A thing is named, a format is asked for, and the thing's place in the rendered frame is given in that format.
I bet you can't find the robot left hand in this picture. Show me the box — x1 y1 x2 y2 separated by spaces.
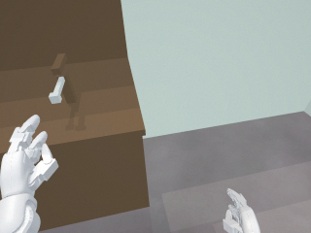
0 115 59 199

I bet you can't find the counter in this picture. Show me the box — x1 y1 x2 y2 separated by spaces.
0 0 150 232

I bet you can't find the robot right hand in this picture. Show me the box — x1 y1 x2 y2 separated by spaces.
223 188 260 233

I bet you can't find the tap lever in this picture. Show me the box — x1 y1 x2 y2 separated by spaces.
49 77 65 104

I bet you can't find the left robot forearm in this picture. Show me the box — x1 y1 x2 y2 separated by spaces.
0 193 41 233

